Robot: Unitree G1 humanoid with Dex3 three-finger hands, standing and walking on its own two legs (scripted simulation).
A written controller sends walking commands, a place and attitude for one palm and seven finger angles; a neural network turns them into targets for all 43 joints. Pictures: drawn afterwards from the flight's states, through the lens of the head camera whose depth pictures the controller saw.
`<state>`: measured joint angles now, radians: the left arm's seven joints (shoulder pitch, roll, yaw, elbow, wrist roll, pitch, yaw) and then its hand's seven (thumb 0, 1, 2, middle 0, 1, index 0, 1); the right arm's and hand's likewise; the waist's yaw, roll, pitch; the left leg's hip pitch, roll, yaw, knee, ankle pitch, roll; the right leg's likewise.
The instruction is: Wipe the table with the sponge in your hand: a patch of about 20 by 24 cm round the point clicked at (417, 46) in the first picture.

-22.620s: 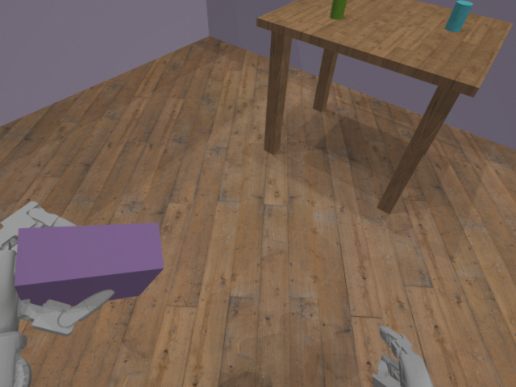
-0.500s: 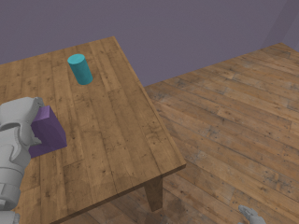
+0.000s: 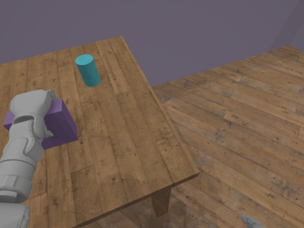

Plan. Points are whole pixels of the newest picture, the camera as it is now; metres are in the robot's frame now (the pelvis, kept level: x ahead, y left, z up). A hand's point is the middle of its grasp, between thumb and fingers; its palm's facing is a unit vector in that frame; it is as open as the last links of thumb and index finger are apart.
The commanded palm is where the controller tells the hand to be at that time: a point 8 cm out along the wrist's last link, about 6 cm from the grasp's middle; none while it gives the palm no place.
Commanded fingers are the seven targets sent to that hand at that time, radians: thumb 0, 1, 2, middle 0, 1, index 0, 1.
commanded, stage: slide across to the middle lane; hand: left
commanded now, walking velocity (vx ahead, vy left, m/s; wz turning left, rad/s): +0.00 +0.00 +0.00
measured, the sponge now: (48, 131) +0.35 +0.35 +0.02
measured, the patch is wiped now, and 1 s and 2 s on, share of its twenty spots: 0.45 0.65 0.85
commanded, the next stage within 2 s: wipe back along the middle lane in 0.36 s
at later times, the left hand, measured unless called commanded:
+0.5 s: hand (69, 111) +0.39 +0.28 +0.08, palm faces -0.03 -0.04 -1.00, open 9.9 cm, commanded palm +0.36 +0.26 +0.12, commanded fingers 0.00 0.10 1.30 -1.20 -1.60 -1.20 -1.60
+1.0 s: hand (73, 126) +0.34 +0.25 +0.08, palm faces +0.01 -0.04 -1.00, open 9.9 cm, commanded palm +0.31 +0.23 +0.11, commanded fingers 0.00 0.10 1.30 -1.20 -1.60 -1.20 -1.60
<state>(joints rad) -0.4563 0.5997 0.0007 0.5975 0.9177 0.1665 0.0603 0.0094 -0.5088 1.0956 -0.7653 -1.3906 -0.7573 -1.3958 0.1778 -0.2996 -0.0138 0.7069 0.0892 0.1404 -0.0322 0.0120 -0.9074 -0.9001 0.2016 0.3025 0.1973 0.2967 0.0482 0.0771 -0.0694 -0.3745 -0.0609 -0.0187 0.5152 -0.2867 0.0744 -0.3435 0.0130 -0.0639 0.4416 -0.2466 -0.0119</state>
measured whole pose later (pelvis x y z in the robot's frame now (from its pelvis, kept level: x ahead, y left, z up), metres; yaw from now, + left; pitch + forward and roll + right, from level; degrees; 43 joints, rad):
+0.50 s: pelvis +0.02 -0.01 +0.00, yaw +1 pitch +7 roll -1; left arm -0.50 0.44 -0.16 0.51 0.94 0.39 0.08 0.00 -0.50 1.09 -0.75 -1.42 -0.74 -1.42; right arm 0.07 -0.28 0.02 0.70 0.08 0.17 -0.01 0.01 -0.91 -0.90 0.20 0.30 0.20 0.30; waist 0.06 0.08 -0.07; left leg -0.31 -0.07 -0.04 0.47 -0.29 0.06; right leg -0.28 0.01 -0.08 0.42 -0.26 -0.02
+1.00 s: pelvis +0.00 -0.03 +0.00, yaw -1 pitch +5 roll +0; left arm -0.28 0.43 -0.15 0.31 0.92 0.48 0.11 0.01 -0.48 1.09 -0.72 -1.45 -0.71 -1.45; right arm 0.07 -0.31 0.02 0.67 0.10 0.18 -0.01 0.01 -0.91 -0.90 0.20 0.30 0.20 0.30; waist 0.05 0.10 -0.07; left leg -0.26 -0.04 -0.01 0.46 -0.28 0.04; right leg -0.26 0.03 -0.05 0.44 -0.26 -0.05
